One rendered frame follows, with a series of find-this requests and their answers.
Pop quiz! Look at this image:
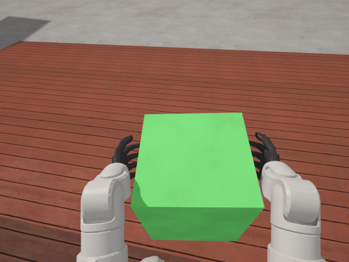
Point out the carton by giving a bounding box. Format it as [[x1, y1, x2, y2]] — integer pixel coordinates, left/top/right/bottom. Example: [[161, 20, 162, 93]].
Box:
[[130, 112, 264, 241]]

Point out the right robot hand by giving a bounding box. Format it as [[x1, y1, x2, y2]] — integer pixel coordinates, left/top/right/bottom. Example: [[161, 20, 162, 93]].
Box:
[[249, 132, 280, 180]]

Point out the left robot forearm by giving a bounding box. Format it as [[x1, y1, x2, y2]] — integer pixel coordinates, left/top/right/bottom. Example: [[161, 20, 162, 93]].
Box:
[[76, 163, 131, 262]]

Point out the right robot forearm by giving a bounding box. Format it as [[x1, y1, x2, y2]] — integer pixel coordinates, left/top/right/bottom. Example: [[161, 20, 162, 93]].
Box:
[[261, 161, 326, 262]]

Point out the left robot hand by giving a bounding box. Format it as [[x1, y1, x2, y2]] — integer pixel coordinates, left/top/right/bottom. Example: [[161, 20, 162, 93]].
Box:
[[112, 135, 140, 179]]

